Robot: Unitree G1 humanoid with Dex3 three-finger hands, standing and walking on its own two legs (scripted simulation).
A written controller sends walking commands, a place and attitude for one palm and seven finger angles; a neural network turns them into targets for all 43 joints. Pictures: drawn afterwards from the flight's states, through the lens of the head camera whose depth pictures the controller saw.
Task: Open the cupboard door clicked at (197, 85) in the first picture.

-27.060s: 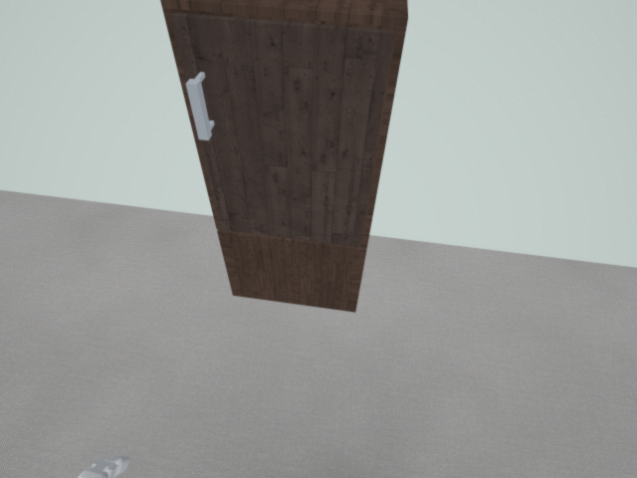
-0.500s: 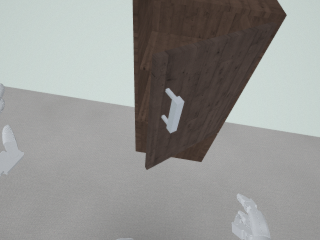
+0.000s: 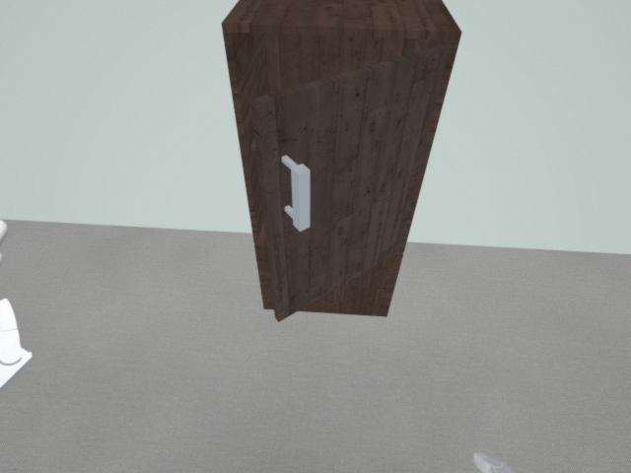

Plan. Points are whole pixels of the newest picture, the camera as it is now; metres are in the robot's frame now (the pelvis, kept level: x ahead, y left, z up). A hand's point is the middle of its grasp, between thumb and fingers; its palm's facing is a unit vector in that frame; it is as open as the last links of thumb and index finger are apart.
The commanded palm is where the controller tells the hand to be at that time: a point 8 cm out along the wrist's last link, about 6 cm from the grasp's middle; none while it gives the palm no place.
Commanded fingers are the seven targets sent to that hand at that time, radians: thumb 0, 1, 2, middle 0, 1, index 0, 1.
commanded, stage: stop stepping back and stand still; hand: left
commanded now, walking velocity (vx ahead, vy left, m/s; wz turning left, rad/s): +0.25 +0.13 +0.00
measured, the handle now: (294, 193) +0.57 +0.09 +0.05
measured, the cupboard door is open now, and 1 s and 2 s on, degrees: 39 39 39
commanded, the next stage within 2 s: let the arm hang, fingers relaxed in 1.16 s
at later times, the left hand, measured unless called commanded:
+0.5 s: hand out of the picture +0.12 +0.28 +0.16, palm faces +0.49 -0.73 -0.48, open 7.4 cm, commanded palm +0.08 +0.30 +0.18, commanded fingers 0.00 0.90 0.90 -0.20 -0.30 -0.20 -0.30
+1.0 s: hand out of the picture +0.09 +0.32 +0.14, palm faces +0.44 -0.77 -0.45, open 7.4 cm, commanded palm +0.03 +0.34 +0.18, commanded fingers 0.00 0.90 0.90 -0.20 -0.30 -0.20 -0.30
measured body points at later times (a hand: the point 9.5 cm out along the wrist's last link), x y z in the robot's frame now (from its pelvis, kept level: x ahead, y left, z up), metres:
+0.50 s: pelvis -0.06 +0.00 +0.00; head -0.06 -0.01 +0.45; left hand +0.09 +0.32 +0.19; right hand +0.10 -0.23 -0.09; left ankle -0.05 +0.12 -0.72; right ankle -0.09 -0.07 -0.74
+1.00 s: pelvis -0.10 +0.04 +0.01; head -0.09 +0.05 +0.46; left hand +0.06 +0.36 +0.16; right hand +0.07 -0.18 -0.08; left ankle -0.05 +0.12 -0.74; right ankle -0.09 -0.07 -0.73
